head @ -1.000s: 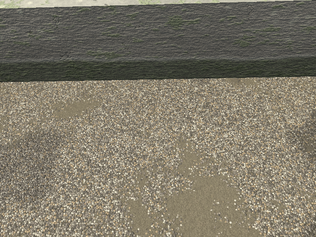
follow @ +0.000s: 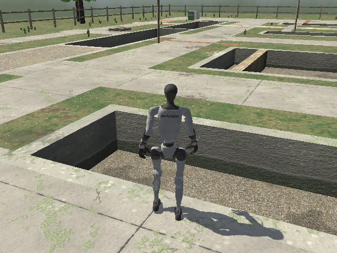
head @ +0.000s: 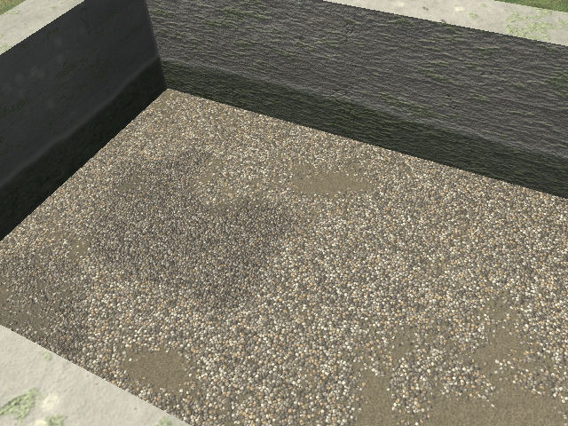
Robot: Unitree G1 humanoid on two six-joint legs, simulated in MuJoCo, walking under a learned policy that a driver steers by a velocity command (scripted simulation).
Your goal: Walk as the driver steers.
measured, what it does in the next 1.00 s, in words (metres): walks ahead, turning right: left foot, then right foot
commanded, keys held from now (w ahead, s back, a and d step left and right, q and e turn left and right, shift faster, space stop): w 0.02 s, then w+e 0.86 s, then w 0.12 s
